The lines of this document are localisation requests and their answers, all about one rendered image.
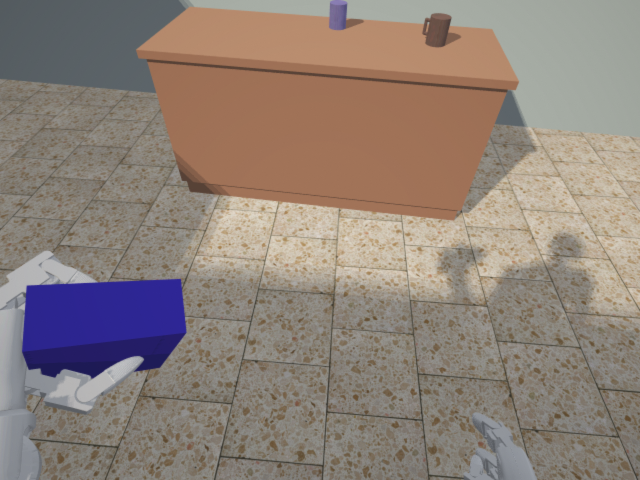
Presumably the left robot forearm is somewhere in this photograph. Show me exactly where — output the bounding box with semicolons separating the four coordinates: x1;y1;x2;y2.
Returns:
0;409;42;480

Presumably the robot left hand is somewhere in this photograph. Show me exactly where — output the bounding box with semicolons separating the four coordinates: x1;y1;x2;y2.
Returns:
0;251;144;415

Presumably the robot right hand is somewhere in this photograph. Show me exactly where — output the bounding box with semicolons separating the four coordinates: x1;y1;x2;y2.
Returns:
463;412;537;480

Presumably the sponge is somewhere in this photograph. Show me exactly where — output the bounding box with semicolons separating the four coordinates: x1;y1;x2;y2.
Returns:
22;279;187;379

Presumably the table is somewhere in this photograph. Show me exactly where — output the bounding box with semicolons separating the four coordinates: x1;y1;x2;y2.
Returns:
136;7;519;221

